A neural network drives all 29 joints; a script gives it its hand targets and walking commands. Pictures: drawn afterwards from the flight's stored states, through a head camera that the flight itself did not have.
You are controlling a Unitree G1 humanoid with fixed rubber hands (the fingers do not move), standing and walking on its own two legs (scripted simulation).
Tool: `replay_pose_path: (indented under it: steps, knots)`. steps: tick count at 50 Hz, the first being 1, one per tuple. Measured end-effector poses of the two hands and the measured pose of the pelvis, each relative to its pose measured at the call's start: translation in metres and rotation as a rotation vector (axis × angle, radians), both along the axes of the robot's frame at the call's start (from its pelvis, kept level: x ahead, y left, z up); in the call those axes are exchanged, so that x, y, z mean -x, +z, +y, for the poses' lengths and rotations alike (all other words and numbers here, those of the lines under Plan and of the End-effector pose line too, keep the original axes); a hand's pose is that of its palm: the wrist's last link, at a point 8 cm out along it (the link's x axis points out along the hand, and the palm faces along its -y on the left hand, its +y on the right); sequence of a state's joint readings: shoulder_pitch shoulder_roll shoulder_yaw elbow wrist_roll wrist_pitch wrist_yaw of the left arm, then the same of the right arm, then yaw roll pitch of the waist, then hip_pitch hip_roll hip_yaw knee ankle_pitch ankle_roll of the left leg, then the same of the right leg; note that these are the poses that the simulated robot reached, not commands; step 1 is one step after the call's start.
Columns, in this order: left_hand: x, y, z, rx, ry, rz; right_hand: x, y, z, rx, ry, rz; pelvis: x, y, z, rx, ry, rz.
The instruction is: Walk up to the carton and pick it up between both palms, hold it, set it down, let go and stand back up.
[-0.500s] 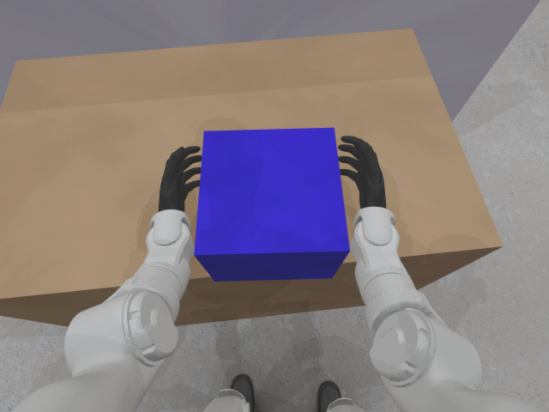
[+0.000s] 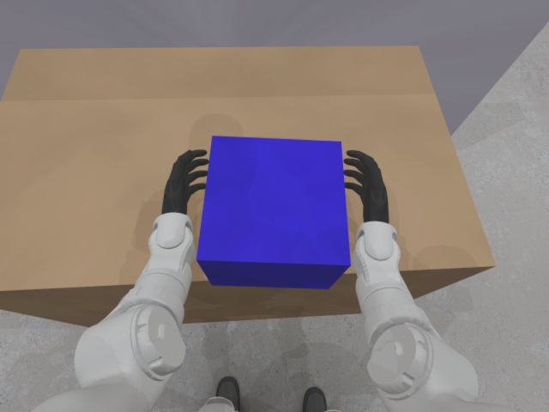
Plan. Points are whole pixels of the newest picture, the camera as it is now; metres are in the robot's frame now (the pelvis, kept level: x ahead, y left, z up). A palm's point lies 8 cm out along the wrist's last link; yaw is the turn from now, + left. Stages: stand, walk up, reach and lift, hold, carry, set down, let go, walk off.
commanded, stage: reach and lift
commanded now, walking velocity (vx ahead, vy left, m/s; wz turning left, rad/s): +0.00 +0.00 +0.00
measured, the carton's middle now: (273, 216) +0.42 +0.02 -0.07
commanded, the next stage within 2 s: none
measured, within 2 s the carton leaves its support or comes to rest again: neither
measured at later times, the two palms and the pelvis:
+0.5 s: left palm (177, 202) +0.42 +0.17 -0.02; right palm (372, 209) +0.41 -0.12 -0.01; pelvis +0.01 +0.00 +0.00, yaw +0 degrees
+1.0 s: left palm (176, 205) +0.41 +0.17 -0.02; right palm (372, 212) +0.41 -0.12 -0.01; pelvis +0.00 +0.00 +0.00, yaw +1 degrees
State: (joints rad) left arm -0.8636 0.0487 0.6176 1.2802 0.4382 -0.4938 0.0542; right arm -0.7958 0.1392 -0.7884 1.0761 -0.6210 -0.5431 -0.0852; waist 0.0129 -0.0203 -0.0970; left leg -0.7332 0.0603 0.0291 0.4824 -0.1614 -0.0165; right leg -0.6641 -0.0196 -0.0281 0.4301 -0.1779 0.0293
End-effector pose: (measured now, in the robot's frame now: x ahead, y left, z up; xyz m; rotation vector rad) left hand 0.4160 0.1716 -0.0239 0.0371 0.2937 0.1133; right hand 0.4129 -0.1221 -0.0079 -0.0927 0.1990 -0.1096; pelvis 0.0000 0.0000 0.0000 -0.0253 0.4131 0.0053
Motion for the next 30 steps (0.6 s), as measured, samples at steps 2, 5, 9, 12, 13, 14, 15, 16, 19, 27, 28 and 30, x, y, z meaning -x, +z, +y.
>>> replay_pose_path:
  steps: [2,5,9,12,13,14,15,16,19,27,28,30]
  knots:
    - [0.000,0.000,0.000,0.003,0.001,-0.001,0.000,0.000,0.000,0.001,0.000,0.000,0.001,0.000,0.000,0.000,0.000,0.005]
    - [0.000,0.000,0.000,0.004,0.001,-0.001,0.000,0.000,0.000,0.000,-0.001,0.001,0.002,0.000,0.001,0.000,-0.003,0.009]
    - [0.000,0.000,0.000,0.006,0.002,-0.001,0.001,0.000,0.000,-0.005,-0.002,0.000,0.003,0.000,0.001,0.002,-0.001,0.004]
    - [0.000,0.000,0.000,0.009,0.003,-0.001,0.001,0.000,0.000,-0.006,-0.003,0.001,0.004,0.000,0.002,0.001,-0.001,0.005]
    - [0.000,-0.001,0.000,0.009,0.003,-0.001,0.001,0.000,0.000,-0.006,-0.003,0.001,0.004,0.000,0.001,0.001,-0.001,0.005]
    - [0.000,0.000,0.000,0.007,0.002,-0.001,0.001,0.000,0.000,-0.004,-0.003,0.001,0.004,0.000,0.001,0.000,-0.001,0.005]
    - [0.000,0.000,0.000,0.004,0.001,0.001,0.001,0.000,0.000,-0.004,-0.005,0.003,0.004,0.001,0.001,0.000,-0.002,0.005]
    - [0.000,0.000,0.001,0.001,-0.001,0.001,0.001,0.000,0.001,-0.005,-0.007,0.004,0.003,0.001,0.001,0.000,-0.002,0.005]
    - [-0.001,0.001,0.001,-0.004,-0.007,0.005,0.002,0.000,0.001,-0.008,-0.012,0.008,0.000,0.002,0.002,-0.002,0.000,0.005]
    - [-0.002,0.001,0.001,0.000,-0.007,0.012,0.001,0.001,0.001,-0.016,-0.015,0.016,-0.009,0.004,0.002,0.000,-0.001,-0.005]
    - [-0.002,0.001,0.001,0.000,-0.007,0.012,0.001,0.000,0.001,-0.017,-0.015,0.017,-0.009,0.004,0.002,0.000,-0.001,-0.007]
    - [-0.002,0.001,0.001,-0.001,-0.007,0.012,0.001,0.000,0.001,-0.020,-0.016,0.016,-0.010,0.004,0.002,0.001,0.000,-0.009]
